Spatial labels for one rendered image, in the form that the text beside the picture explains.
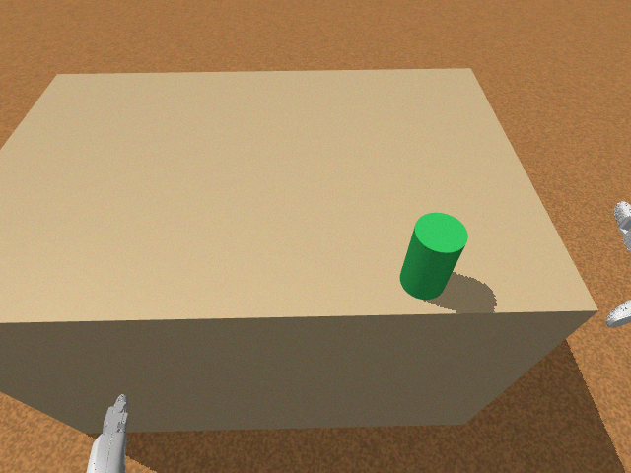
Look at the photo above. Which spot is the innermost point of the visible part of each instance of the right robot hand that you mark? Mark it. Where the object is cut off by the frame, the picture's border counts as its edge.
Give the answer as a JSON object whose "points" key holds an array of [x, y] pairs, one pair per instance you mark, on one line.
{"points": [[622, 314]]}

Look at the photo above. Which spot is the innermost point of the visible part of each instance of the left robot hand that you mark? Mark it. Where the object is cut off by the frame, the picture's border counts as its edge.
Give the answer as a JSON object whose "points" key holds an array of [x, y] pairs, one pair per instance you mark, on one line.
{"points": [[108, 450]]}

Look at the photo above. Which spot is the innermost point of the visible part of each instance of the can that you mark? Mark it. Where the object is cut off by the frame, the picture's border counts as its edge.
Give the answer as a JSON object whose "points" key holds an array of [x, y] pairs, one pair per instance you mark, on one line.
{"points": [[436, 244]]}

